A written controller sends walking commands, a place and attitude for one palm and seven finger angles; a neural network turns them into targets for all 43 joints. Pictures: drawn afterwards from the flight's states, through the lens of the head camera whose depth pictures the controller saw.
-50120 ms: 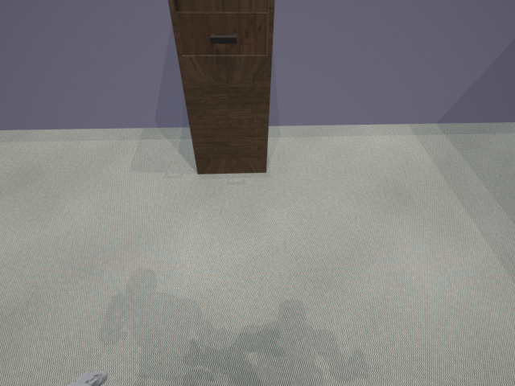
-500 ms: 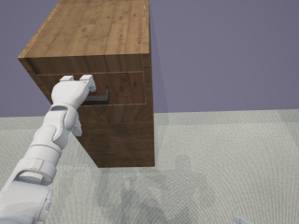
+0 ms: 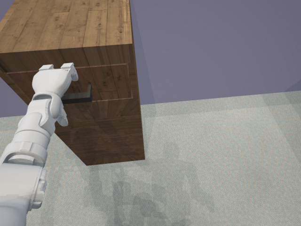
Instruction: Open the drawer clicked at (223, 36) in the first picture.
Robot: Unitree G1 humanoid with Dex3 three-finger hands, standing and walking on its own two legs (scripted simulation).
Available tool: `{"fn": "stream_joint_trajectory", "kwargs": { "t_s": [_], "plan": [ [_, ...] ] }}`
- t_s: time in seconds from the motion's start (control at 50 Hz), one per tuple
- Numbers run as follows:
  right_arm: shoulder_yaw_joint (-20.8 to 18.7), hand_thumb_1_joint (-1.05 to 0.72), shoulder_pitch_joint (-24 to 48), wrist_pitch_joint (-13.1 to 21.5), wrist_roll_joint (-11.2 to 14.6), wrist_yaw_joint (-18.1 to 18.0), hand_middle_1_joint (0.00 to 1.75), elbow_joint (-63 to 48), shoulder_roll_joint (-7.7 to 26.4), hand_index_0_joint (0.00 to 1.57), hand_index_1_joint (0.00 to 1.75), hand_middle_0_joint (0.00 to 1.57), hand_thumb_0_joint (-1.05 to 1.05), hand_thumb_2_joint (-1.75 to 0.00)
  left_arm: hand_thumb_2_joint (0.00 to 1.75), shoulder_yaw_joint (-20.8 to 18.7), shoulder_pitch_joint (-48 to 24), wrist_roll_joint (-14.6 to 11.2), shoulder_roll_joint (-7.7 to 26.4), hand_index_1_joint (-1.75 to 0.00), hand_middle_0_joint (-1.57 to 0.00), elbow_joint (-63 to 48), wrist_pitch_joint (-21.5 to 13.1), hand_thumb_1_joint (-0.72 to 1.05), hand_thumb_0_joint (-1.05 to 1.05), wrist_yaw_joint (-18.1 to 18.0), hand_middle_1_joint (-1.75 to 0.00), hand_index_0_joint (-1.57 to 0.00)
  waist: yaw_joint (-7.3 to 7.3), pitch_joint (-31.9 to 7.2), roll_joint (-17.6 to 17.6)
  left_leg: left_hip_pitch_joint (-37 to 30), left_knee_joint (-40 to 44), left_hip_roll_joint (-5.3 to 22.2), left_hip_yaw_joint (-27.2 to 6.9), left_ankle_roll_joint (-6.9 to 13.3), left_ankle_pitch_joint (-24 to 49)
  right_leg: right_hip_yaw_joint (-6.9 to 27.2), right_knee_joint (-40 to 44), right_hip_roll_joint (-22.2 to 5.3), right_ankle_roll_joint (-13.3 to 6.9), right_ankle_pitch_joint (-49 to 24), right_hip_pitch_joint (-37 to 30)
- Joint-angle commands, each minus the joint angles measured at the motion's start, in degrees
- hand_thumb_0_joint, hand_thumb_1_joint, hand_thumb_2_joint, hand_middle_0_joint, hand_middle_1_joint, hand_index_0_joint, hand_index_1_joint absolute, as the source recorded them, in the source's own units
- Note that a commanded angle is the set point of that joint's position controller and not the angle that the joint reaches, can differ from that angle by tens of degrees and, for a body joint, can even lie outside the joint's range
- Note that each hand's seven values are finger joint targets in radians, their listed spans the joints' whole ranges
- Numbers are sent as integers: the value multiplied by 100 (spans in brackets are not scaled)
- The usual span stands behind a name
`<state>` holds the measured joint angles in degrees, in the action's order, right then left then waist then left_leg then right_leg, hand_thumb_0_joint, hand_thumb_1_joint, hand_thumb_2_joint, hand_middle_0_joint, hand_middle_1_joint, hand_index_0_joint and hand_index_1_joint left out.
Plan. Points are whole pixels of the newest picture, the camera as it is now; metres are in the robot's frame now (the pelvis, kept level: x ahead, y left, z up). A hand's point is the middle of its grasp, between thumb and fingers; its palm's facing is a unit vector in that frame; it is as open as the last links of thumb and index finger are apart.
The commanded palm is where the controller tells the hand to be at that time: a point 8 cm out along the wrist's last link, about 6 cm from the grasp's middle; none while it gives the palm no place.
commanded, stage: move the hooked fingers above the handle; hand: left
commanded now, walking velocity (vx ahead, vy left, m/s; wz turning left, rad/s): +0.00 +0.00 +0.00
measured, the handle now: (75, 93) +0.51 +0.24 +0.01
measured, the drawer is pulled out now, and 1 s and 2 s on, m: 0.00 0.00 0.00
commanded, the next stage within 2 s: none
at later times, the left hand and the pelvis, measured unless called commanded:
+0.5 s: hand (64, 97) +0.45 +0.24 +0.07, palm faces -0.06 +0.00 -1.00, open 13.8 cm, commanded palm +0.43 +0.24 +0.13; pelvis +0.00 +0.01 +0.00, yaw +1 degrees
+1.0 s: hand (70, 98) +0.46 +0.22 +0.06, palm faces -0.10 -0.04 -0.99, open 13.8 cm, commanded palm +0.45 +0.24 +0.13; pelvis +0.01 +0.00 +0.00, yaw +1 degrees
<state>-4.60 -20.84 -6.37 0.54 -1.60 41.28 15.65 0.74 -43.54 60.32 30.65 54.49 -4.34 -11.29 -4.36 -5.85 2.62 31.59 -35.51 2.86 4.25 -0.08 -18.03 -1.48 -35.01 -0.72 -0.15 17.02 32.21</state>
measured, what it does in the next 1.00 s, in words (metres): stands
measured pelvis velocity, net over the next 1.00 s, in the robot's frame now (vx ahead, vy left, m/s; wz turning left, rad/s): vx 0.01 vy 0.00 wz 0.02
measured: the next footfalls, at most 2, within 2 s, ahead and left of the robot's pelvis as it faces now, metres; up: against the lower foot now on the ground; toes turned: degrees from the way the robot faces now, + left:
none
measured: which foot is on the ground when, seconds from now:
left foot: down 0.00-1.00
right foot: down 0.00-1.00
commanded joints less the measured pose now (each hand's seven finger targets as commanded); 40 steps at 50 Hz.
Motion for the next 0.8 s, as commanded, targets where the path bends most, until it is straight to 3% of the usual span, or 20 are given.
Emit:
{"fn": "stream_joint_trajectory", "kwargs": {
  "t_s": [0.0, 0.04, 0.14, 0.2, 0.24, 0.26, 0.3, 0.34, 0.36, 0.4, 0.42, 0.46, 0.48, 0.54, 0.56, 0.6, 0.66, 0.7, 0.78],
  "plan": [
    [-241, -90, -295, 100, 5, -18, 30, -501, 823, 20, 30, 20, 0, -90, 30, -222, -2061, -137, 1114, -120, -30, -1053, -154, -50, 0, -84, -120, -30, 30, -2015, -312, -1067, 176, -361, -107, 280, 2139, 16, 259, 255, -124, -2142, -1269],
    [-221, -90, -254, 95, 22, -29, 30, -491, 835, 20, 30, 20, 0, -90, 30, -302, -2233, -61, 1278, -120, -30, -1098, -185, -50, 0, -160, -120, -30, 24, -1764, -235, -1002, 235, -359, -140, 276, 1905, 5, 285, 258, -145, -1800, -1072],
    [-245, -90, -265, 133, -38, -14, 30, -484, 773, 20, 30, 20, 0, -90, 30, -592, -2765, 117, 1568, -120, -30, -1625, -274, -50, 0, -577, -120, -30, 84, -2325, 355, -1479, 117, -333, -228, 226, 2346, -29, 107, 293, -210, -1770, -920],
    [-242, -90, -229, 154, -53, 39, 30, -452, 749, 20, 30, 20, 0, -90, 30, -488, -2800, 104, 1361, -120, -30, -1580, -118, -50, 0, -770, -120, -30, 73, -2466, 431, -1626, 70, -306, -265, 185, 2643, -78, 55, 300, -203, -1869, -861],
    [-238, -90, -194, 154, -55, 87, 30, -446, 744, 20, 30, 20, 0, -90, 30, -502, -2548, 86, 1287, -120, -30, -1384, 93, -50, 0, -798, -120, -30, 146, -2537, 377, -1684, 71, -283, -256, 159, 2857, -115, 36, 308, -199, -1955, -917],
    [-233, -90, -188, 134, -53, 98, 30, -438, 763, 20, 30, 20, 0, -90, 30, -503, -2402, 47, 1265, -120, -30, -1218, 207, -50, 0, -755, -120, -30, 137, -2568, 181, -1649, 66, -273, -247, 164, 2997, -117, 61, 305, -194, -2087, -1053],
    [-202, -90, -139, 101, -11, 115, 30, -461, 777, 20, 30, 20, 0, -90, 30, -282, -2259, 22, 1069, -120, -30, -953, 442, -50, 0, -610, -120, -30, 132, -2284, 13, -1479, 156, -263, -210, 162, 2765, -141, 97, 291, -171, -2030, -1042],
    [-189, -90, -52, 85, 14, 112, 30, -511, 791, 20, 30, 20, 0, -90, 30, -37, -2371, 8, 851, -120, -30, -978, 541, -50, 0, -448, -120, -30, 60, -1999, -124, -1426, 244, -263, -195, 189, 2413, -142, 208, 274, -164, -1829, -969],
    [-187, -90, -37, 83, 8, 97, 30, -550, 796, 20, 30, 20, 0, -90, 30, 113, -2467, -15, 692, -120, -30, -1082, 520, -50, 0, -351, -120, -30, 11, -2045, -170, -1497, 251, -265, -205, 206, 2438, -118, 250, 264, -169, -1842, -1030],
    [-199, -90, -18, 69, 15, 53, 30, -620, 790, 20, 30, 20, 0, -90, 30, 36, -2348, -47, 797, -120, -30, -1291, 429, -50, 0, -195, -120, -30, 71, -2172, -175, -1602, 237, -291, -196, 241, 2456, -83, 258, 256, -162, -1934, -1150],
    [-193, -90, -19, 63, 4, 27, 30, -627, 781, 20, 30, 20, 0, -90, 30, 108, -2407, -56, 734, -120, -30, -1392, 367, -50, 0, -123, -120, -30, 27, -2196, -195, -1658, 224, -295, -205, 249, 2476, -72, 263, 253, -153, -1975, -1154],
    [-180, -90, -5, 62, -2, -11, 30, -641, 765, 20, 30, 20, 0, -90, 30, 159, -2507, -104, 688, -120, -30, -1580, 174, -50, 0, -41, -120, -30, -31, -2042, -276, -1665, 237, -294, -235, 260, 2424, -69, 311, 241, -156, -1923, -1130],
    [-183, -90, -1, 67, -2, -25, 30, -637, 746, 20, 30, 20, 0, -90, 30, 54, -2375, -107, 756, -120, -30, -1547, 107, -50, 0, -40, -120, -30, 39, -1993, -256, -1622, 244, -312, -212, 269, 2346, -57, 307, 238, -152, -1902, -1139],
    [-124, -90, 30, 74, 0, -64, 30, -628, 730, 20, 30, 20, 0, -90, 30, -140, -2555, -25, 1045, -120, -30, -1485, -16, -50, 0, -169, -120, -30, 41, -1714, -190, -1364, 282, -360, -211, 254, 2006, -42, 296, 230, -171, -1713, -1058],
    [-122, -90, 16, 83, -15, -74, 30, -604, 746, 20, 30, 20, 0, -90, 30, -354, -2660, 22, 1301, -120, -30, -1510, -59, -50, 0, -247, -120, -30, 72, -1770, -180, -1325, 273, -358, -206, 250, 2010, -23, 292, 223, -181, -1684, -1116],
    [-114, -90, 31, 103, -14, -70, 30, -611, 707, 20, 30, 20, 0, -90, 30, -490, -2669, 113, 1464, -120, -30, -1446, -39, -50, 0, -422, -120, -30, 146, -1897, 94, -1259, 249, -388, -180, 226, 2023, -8, 211, 231, -201, -1712, -1133],
    [-127, -90, -8, 126, -33, -53, 30, -582, 714, 20, 30, 20, 0, -90, 30, -682, -2592, 137, 1673, -120, -30, -1322, 60, -50, 0, -567, -120, -30, 185, -2267, 36, -1216, 185, -408, -126, 219, 2194, 12, 169, 233, -187, -1977, -1421],
    [-131, -90, -1, 135, -16, -47, 30, -575, 718, 20, 30, 20, 0, -90, 30, -557, -2413, 97, 1541, -120, -30, -1093, 214, -50, 0, -539, -120, -30, 169, -2237, 16, -1168, 183, -403, -70, 218, 2223, 9, 166, 225, -161, -2148, -1452],
    [-147, -90, -91, 130, 34, -62, 30, -548, 806, 20, 30, 20, 0, -90, 30, -108, -2404, -38, 1172, -120, -30, -808, 331, -50, 0, -184, -120, -30, -33, -2116, -262, -1124, 199, -390, -40, 257, 2065, 33, 286, 200, -99, -2210, -1450]
  ]
}}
